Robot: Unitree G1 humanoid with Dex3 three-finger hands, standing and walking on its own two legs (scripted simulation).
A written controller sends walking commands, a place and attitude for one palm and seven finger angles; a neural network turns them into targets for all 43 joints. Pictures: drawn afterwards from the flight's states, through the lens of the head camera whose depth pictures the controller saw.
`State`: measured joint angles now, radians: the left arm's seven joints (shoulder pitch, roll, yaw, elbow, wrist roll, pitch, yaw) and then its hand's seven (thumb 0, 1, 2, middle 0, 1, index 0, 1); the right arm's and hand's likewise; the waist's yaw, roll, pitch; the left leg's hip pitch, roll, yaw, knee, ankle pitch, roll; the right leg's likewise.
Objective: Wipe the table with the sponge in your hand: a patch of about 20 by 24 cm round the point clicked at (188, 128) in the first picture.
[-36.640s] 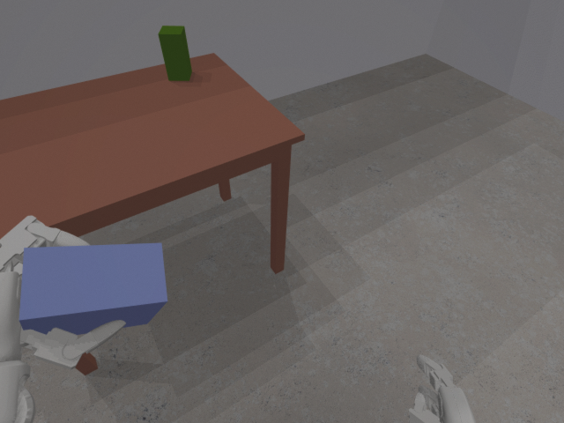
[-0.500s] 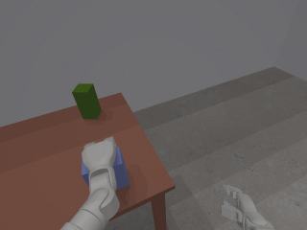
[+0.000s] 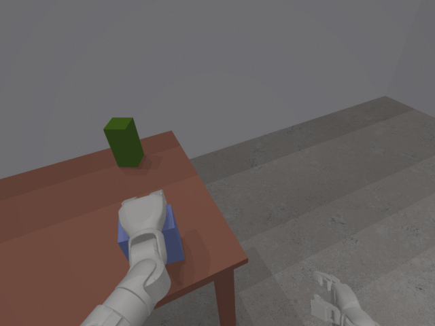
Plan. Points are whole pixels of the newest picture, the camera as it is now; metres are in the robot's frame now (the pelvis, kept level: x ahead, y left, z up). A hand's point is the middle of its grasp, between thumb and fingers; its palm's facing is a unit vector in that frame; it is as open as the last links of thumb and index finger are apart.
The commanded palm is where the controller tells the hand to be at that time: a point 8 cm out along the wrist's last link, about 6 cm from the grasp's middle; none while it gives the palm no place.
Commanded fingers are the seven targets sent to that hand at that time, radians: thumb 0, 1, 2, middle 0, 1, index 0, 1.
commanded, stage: slide back across to the middle lane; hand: left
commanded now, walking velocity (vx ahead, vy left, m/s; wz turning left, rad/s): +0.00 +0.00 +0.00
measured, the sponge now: (155, 244) +0.30 +0.19 -0.02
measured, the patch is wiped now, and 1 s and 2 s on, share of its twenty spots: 1.00 1.00 1.00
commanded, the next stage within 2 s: wipe forward along the middle lane in 0.86 s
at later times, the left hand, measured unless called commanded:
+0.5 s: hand (135, 237) +0.27 +0.20 +0.04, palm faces +0.04 -0.17 -0.99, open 10.5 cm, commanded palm +0.22 +0.22 +0.08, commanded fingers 0.00 0.10 1.30 -1.20 -1.60 -1.20 -1.60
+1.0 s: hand (124, 243) +0.26 +0.22 +0.04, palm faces +0.00 -0.15 -0.99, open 10.5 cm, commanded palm +0.22 +0.23 +0.08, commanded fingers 0.00 0.10 1.30 -1.20 -1.60 -1.20 -1.60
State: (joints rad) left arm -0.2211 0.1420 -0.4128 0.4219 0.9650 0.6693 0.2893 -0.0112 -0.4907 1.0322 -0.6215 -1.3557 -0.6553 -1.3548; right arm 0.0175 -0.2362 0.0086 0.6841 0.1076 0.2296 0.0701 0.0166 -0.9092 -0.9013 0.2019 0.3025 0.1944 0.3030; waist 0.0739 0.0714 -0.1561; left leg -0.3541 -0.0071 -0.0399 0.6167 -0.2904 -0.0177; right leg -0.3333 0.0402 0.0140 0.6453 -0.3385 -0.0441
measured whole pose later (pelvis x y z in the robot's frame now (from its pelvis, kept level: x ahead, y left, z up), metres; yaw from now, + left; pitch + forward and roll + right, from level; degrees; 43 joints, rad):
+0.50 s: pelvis +0.02 -0.01 +0.01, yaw -2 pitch -1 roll +1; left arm 0.06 0.25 -0.28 0.10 0.94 0.61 0.22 -0.01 -0.49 1.03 -0.63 -1.35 -0.66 -1.35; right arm -0.03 -0.26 0.02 0.66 0.10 0.18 0.04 0.02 -0.91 -0.90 0.20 0.30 0.19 0.30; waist 0.07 0.08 -0.12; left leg -0.24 0.02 -0.02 0.55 -0.30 -0.02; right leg -0.23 0.07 0.03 0.57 -0.33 -0.06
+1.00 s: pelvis +0.01 +0.00 +0.01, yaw -2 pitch +0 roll +0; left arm 0.06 0.25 -0.26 0.12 0.97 0.57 0.19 -0.01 -0.51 1.03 -0.66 -1.32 -0.69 -1.32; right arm 0.02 -0.26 0.01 0.68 0.09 0.14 0.02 0.02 -0.91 -0.90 0.20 0.30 0.19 0.30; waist 0.08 0.09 -0.11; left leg -0.26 0.01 -0.02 0.55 -0.28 -0.01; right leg -0.24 0.05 0.04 0.56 -0.31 -0.04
